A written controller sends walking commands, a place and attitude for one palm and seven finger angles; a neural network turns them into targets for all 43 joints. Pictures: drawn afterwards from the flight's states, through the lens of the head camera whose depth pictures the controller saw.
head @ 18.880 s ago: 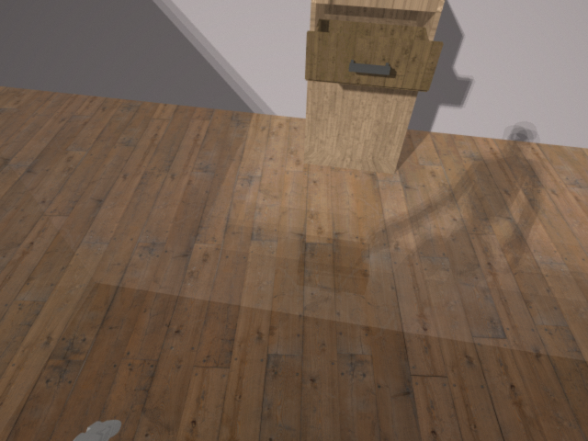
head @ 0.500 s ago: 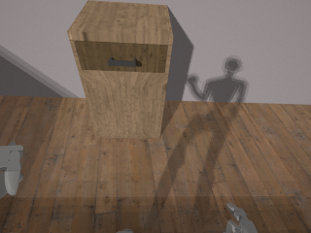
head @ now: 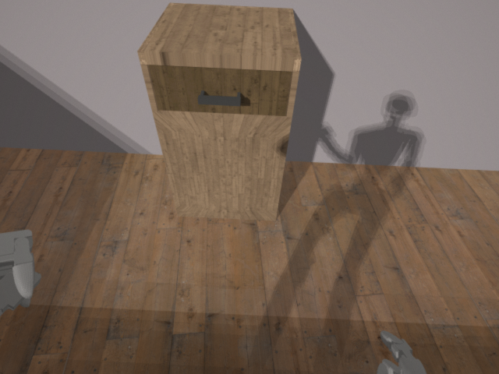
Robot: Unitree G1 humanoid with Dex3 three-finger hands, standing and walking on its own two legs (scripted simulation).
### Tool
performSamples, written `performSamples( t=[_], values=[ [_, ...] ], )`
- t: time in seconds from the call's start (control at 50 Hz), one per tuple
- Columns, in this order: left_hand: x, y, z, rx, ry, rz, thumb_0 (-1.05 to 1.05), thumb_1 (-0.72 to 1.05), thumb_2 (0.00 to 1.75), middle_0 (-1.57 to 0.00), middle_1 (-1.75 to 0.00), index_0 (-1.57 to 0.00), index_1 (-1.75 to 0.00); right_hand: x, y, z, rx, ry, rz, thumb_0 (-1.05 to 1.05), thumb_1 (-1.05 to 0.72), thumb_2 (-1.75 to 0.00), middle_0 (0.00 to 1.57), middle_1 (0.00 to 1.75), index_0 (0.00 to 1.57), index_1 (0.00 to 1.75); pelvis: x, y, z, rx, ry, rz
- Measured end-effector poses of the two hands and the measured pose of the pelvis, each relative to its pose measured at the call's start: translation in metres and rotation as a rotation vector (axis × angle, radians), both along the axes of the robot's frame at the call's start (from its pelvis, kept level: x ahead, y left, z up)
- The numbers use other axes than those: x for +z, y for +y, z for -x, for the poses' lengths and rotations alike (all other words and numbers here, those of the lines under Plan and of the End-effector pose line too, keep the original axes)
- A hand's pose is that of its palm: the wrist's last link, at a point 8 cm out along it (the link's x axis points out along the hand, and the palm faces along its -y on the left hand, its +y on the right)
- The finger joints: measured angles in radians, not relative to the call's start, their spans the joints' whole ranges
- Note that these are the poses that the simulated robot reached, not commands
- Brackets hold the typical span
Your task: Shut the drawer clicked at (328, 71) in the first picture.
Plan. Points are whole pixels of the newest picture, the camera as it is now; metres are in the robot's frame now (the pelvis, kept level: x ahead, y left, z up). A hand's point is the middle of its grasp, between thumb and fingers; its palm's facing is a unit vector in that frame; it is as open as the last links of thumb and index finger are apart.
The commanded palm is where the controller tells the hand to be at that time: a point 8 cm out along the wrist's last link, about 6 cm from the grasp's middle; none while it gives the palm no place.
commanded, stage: let the arm hang, fingers relaxed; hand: left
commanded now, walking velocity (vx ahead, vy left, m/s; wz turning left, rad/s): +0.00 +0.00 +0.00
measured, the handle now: (220, 97) +0.92 +0.15 -0.06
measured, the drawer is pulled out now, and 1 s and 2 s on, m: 0.00 0.00 0.00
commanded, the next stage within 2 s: look to check the result in 1.18 s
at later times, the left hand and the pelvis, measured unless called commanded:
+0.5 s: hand out of the picture -0.06 +0.20 -0.17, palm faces +0.04 -0.98 -0.21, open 3.8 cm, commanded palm none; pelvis -0.05 +0.00 +0.00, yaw +3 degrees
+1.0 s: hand out of the picture +0.00 +0.23 -0.17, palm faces +0.04 -0.97 -0.26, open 7.3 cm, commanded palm none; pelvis -0.03 +0.01 +0.00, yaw +2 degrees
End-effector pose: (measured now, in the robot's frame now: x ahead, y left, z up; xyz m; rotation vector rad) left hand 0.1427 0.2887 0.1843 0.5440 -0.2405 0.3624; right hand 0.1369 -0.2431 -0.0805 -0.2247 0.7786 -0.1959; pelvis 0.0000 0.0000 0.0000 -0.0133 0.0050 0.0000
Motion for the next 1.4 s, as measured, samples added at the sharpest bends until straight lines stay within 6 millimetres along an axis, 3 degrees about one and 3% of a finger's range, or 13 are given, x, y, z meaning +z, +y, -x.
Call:
performSamples(
  t=[0.1,0.14,0.2,0.24,0.3,0.36,0.4,0.54,0.66,0.86,0.98,1.12,1.4],
  values=[
    [-0.027,0.002,-0.012,-0.002,0.089,0.054,0.02,0.89,0.90,-1.41,-1.60,-1.40,-1.60,0.001,0.006,0.002,0.041,-0.014,-0.013,0.01,-0.91,-0.90,0.20,0.30,0.20,0.30,0.002,0.002,0.011,-0.002,0.003,-0.007],
    [-0.072,0.002,-0.022,-0.018,0.268,0.103,0.01,0.90,0.90,-1.40,-1.59,-1.40,-1.59,-0.010,0.005,0.003,0.083,0.026,-0.035,0.01,-0.91,-0.90,0.20,0.30,0.20,0.30,0.000,0.003,0.018,0.009,0.013,-0.003],
    [-0.165,-0.002,-0.016,0.011,0.644,0.230,0.01,0.90,0.90,-1.36,-1.56,-1.36,-1.56,-0.025,0.000,0.012,0.083,0.088,-0.049,0.01,-0.91,-0.90,0.20,0.30,0.20,0.30,-0.004,0.006,0.028,0.013,0.012,0.007],
    [-0.219,-0.013,0.006,0.027,0.867,0.308,0.01,0.90,0.90,-1.32,-1.52,-1.32,-1.52,-0.028,-0.003,0.024,0.070,0.124,-0.044,0.01,-0.91,-0.90,0.20,0.30,0.20,0.30,-0.005,0.006,0.032,0.015,0.002,0.006],
    [-0.280,-0.035,0.052,0.043,1.118,0.427,0.01,0.91,0.90,-1.24,-1.43,-1.23,-1.43,-0.028,-0.010,0.051,0.050,0.202,-0.017,0.01,-0.91,-0.90,0.20,0.30,0.20,0.30,-0.005,0.003,0.038,0.022,-0.015,0.005],
    [-0.316,-0.056,0.105,0.076,1.299,0.522,0.02,0.91,0.90,-1.14,-1.33,-1.13,-1.33,-0.028,-0.016,0.082,0.032,0.311,0.016,0.01,-0.91,-0.90,0.20,0.30,0.20,0.30,-0.003,0.000,0.042,0.033,-0.025,0.009],
    [-0.327,-0.054,0.139,0.142,1.380,0.559,0.02,0.90,0.90,-1.07,-1.28,-1.06,-1.25,-0.028,-0.019,0.102,0.021,0.387,0.030,0.01,-0.91,-0.90,0.20,0.30,0.20,0.30,-0.001,-0.002,0.045,0.040,-0.025,0.013],
    [-0.323,-0.032,0.236,0.327,1.590,0.591,0.01,0.91,0.90,-0.80,-0.98,-0.79,-0.97,-0.038,-0.019,0.153,-0.016,0.571,0.018,0.01,-0.91,-0.90,0.20,0.30,0.20,0.30,0.004,-0.001,0.050,0.052,-0.020,0.021],
    [-0.311,-0.015,0.264,0.412,1.660,0.563,0.01,0.91,0.90,-0.57,-0.71,-0.56,-0.71,-0.050,-0.012,0.167,-0.040,0.600,-0.017,0.01,-0.91,-0.90,0.20,0.30,0.20,0.30,0.004,0.004,0.049,0.045,-0.037,0.022],
    [-0.306,-0.010,0.210,0.367,1.560,0.540,0.01,0.91,0.90,-0.28,-0.38,-0.27,-0.38,-0.050,-0.009,0.153,-0.049,0.586,-0.034,0.00,-0.91,-0.90,0.20,0.30,0.20,0.30,0.009,0.006,0.043,0.041,-0.010,0.004],
    [-0.318,-0.013,0.159,0.301,1.491,0.546,0.01,0.91,0.90,-0.22,-0.32,-0.22,-0.32,-0.050,-0.015,0.137,-0.071,0.555,-0.009,0.00,-0.91,-0.90,0.20,0.30,0.20,0.30,0.003,0.009,0.029,0.042,-0.032,0.010],
    [-0.313,-0.018,0.105,0.240,1.424,0.528,0.01,0.91,0.90,-0.21,-0.30,-0.20,-0.30,-0.041,-0.019,0.111,-0.051,0.540,0.004,0.00,-0.91,-0.90,0.20,0.30,0.20,0.30,0.009,0.006,0.012,0.036,-0.008,-0.009],
    [-0.297,-0.013,0.071,0.276,1.403,0.468,0.01,0.91,0.90,-0.21,-0.30,-0.20,-0.30,-0.039,-0.034,0.045,-0.023,0.451,0.003,0.00,-0.91,-0.90,0.20,0.30,0.20,0.30,0.012,-0.004,-0.013,0.028,-0.007,-0.018]
  ],
)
